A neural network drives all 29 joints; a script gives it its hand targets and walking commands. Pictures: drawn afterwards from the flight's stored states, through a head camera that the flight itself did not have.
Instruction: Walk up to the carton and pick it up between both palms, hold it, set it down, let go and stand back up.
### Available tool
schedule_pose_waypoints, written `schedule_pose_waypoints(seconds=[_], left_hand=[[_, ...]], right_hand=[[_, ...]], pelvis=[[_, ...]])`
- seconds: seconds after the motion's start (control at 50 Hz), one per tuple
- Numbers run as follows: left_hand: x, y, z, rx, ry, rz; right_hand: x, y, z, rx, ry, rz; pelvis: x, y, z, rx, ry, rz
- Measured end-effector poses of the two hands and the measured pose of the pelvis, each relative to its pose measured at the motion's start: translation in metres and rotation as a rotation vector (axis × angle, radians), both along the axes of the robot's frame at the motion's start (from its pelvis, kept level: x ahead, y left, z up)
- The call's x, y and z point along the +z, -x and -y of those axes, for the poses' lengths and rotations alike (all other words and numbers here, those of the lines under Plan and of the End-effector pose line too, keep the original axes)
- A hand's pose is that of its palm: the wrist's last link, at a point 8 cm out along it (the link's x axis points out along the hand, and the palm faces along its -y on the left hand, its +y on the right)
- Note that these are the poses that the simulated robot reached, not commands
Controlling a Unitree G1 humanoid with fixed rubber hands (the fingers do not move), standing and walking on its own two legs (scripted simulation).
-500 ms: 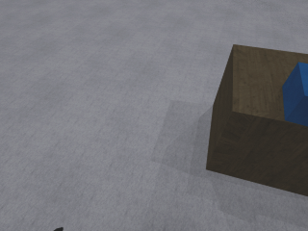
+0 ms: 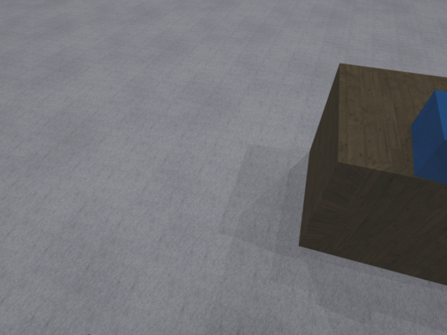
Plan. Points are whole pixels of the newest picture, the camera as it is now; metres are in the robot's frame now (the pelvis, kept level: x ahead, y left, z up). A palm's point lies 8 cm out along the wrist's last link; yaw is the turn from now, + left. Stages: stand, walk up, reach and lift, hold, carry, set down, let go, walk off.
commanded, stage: stand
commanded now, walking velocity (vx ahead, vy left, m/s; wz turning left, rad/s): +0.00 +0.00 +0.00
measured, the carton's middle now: out of the picture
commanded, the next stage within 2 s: walk up in 0.46 s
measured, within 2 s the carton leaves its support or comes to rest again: neither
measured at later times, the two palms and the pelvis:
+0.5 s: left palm out of the picture +0.10 +0.30 -0.11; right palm out of the picture +0.09 -0.30 -0.12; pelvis +0.01 +0.00 +0.00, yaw +0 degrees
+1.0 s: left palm (111, 322) +0.18 +0.24 -0.12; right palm out of the picture +0.05 -0.48 -0.10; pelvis +0.03 -0.09 -0.04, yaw -10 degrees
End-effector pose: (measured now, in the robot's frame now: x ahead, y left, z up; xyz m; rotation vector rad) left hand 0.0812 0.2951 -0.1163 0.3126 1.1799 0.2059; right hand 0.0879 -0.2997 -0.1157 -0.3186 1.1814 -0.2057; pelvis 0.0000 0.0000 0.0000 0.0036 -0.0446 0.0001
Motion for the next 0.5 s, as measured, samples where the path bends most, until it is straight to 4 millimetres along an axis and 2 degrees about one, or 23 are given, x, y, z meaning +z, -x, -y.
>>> schedule_pose_waypoints(seconds=[0.5], left_hand=[[0.004,-0.02,-0.001,-0.016,-0.004,0.024]], right_hand=[[0.0,-0.004,-0.001,-0.012,0.0,0.002]], pelvis=[[0.001,-0.008,-0.001,-0.003,0.0,-0.002]])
